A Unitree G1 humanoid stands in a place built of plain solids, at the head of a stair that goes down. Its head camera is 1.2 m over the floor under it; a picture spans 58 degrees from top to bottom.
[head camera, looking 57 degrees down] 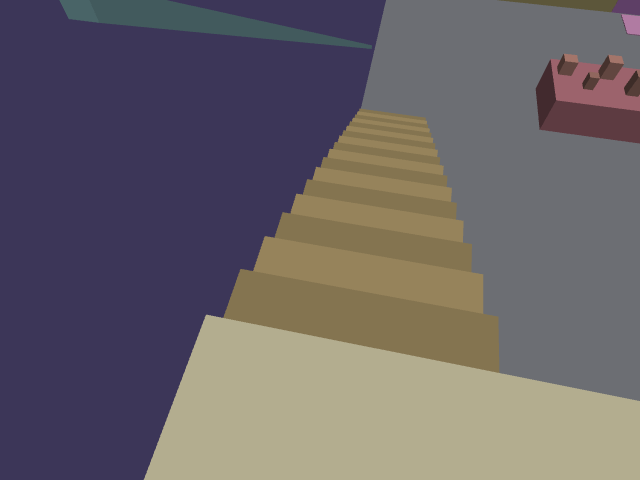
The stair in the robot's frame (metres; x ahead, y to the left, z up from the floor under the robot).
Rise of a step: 0.17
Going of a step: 0.26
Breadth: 0.91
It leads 12 degrees to the right of straight ahead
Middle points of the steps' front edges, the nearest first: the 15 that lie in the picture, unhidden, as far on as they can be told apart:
0.42 -0.11 0.00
0.67 -0.16 -0.17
0.92 -0.21 -0.33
1.18 -0.26 -0.50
1.43 -0.32 -0.66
1.68 -0.37 -0.83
1.93 -0.42 -1.00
2.18 -0.47 -1.16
2.43 -0.52 -1.33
2.68 -0.58 -1.49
2.93 -0.63 -1.66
3.18 -0.68 -1.83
3.43 -0.73 -1.99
3.68 -0.78 -2.16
3.93 -0.84 -2.32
